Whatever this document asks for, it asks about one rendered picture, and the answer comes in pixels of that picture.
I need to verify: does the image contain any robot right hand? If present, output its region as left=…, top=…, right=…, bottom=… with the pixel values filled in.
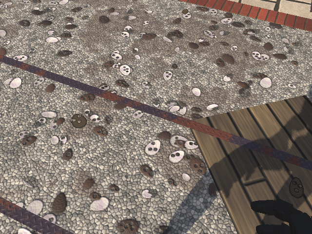
left=251, top=198, right=312, bottom=234

